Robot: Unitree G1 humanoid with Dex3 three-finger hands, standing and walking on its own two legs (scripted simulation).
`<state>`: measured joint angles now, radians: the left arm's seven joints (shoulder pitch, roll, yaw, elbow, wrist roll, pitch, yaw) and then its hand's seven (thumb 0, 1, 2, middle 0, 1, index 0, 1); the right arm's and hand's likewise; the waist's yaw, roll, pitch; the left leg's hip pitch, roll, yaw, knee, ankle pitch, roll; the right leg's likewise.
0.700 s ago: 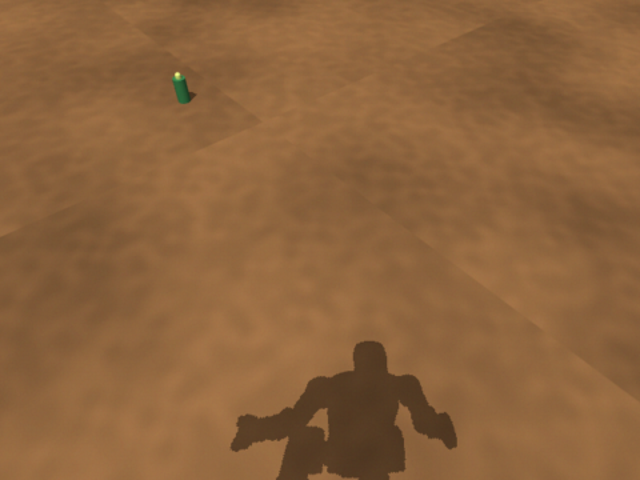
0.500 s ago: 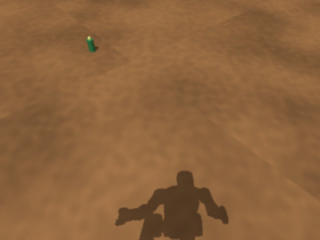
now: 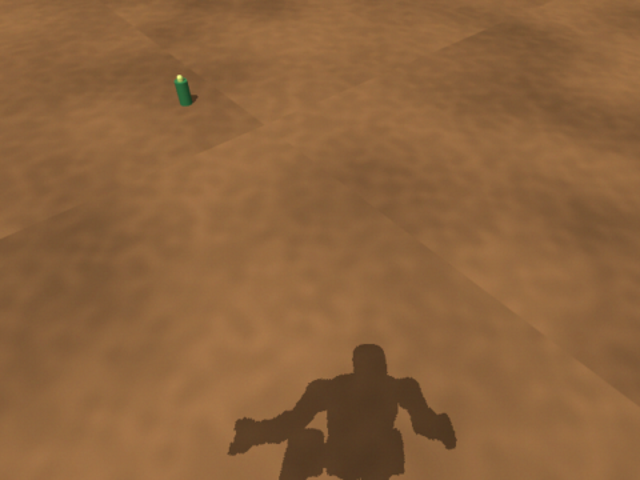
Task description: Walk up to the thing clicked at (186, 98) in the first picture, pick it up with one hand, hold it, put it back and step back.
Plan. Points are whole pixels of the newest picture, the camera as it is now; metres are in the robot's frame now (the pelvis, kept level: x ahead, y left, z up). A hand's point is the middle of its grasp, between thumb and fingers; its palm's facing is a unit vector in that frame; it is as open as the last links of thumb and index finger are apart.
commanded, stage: stand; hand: left
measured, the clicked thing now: (182, 89) +2.23 +0.76 -0.69
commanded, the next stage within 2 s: walk up in 0.42 s
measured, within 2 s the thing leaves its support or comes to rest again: neither
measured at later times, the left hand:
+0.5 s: hand out of the picture +0.08 +0.26 -0.15, palm faces +0.02 -0.95 -0.33, open 7.4 cm
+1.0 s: hand (30, 415) +0.25 +0.44 -0.16, palm faces +0.10 -0.95 -0.30, open 7.4 cm
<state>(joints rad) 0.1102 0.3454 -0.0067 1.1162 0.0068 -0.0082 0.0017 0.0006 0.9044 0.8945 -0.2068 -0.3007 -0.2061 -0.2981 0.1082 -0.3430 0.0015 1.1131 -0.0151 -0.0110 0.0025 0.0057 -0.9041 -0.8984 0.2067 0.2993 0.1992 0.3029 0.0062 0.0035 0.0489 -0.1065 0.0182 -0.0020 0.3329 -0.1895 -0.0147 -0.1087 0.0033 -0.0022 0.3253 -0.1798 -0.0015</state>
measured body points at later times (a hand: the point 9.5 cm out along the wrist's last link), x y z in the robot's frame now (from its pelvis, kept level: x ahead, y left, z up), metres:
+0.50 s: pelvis +0.01 +0.00 +0.00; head +0.01 +0.00 +0.45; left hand +0.08 +0.31 -0.13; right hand +0.09 -0.30 -0.13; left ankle -0.01 +0.13 -0.74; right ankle +0.00 -0.12 -0.74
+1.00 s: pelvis +0.19 +0.15 -0.01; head +0.18 +0.19 +0.44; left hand +0.24 +0.49 -0.14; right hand +0.28 -0.17 -0.10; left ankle +0.16 +0.25 -0.75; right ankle +0.24 +0.01 -0.67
